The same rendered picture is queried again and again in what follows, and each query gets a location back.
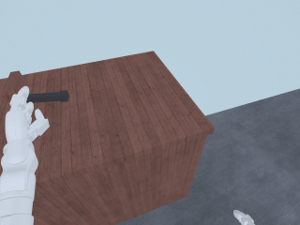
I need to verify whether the robot left forearm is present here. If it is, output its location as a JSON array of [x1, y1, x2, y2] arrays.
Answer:
[[0, 139, 38, 225]]

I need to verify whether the tap lever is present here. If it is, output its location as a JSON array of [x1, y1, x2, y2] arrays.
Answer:
[[26, 90, 69, 103]]

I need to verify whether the robot right hand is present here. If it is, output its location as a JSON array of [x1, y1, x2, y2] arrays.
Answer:
[[233, 210, 255, 225]]

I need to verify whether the counter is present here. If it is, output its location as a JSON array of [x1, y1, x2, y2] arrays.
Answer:
[[0, 51, 215, 225]]

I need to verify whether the robot left hand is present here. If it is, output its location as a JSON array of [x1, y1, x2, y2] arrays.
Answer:
[[5, 86, 50, 143]]

